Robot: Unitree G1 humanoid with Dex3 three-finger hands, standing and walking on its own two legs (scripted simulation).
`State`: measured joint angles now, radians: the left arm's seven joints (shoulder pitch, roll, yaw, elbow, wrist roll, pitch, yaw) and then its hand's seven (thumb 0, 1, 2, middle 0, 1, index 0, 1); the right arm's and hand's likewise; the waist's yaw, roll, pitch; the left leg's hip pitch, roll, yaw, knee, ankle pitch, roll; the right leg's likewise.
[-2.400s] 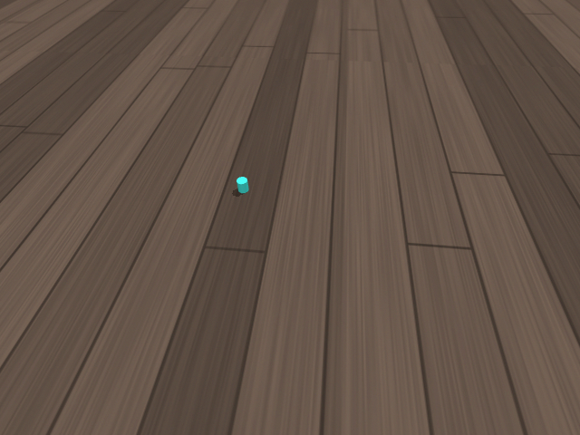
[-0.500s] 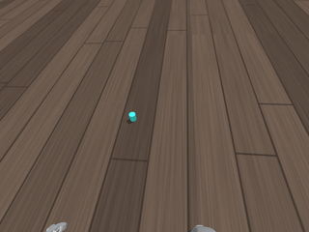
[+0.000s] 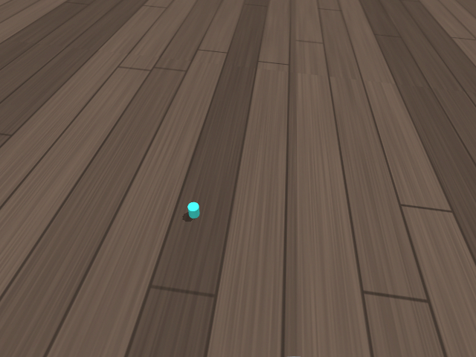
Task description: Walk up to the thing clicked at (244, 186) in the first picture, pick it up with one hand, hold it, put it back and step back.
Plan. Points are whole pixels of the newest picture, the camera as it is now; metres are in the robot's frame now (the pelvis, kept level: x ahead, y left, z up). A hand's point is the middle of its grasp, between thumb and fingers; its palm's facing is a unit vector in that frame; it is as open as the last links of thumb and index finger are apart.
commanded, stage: walk up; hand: left
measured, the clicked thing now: (193, 210) +0.88 +0.21 -0.73
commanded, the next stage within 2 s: none
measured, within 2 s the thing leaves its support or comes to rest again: neither
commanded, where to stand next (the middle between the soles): +0.51 -0.04 m, yaw +1 degrees
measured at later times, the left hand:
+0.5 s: hand (135, 291) +0.27 +0.22 -0.11, palm faces -0.02 -0.92 -0.39, open 7.4 cm
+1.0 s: hand (144, 230) +0.42 +0.24 -0.13, palm faces -0.06 -0.93 -0.35, open 7.4 cm
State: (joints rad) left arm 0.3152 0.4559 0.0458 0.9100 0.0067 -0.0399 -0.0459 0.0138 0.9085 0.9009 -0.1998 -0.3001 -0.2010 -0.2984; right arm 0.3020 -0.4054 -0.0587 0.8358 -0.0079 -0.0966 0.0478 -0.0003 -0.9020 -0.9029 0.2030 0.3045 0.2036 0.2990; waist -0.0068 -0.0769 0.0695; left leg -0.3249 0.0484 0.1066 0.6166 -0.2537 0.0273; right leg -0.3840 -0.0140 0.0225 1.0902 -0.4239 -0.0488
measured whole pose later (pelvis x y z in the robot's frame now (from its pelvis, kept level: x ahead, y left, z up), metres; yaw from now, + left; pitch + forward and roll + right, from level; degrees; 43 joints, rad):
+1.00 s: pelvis +0.36 -0.03 +0.01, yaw +0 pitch -3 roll +1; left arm 0.29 0.43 0.05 0.88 0.01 -0.04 -0.06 0.01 0.91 0.90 -0.20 -0.30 -0.20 -0.30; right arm 0.35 -0.41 -0.04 0.83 -0.01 -0.07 0.04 0.00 -0.90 -0.90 0.21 0.31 0.21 0.30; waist -0.02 -0.04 0.09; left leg -0.19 0.04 0.09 0.53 -0.29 0.01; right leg -0.48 -0.10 -0.02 0.78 -0.28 -0.01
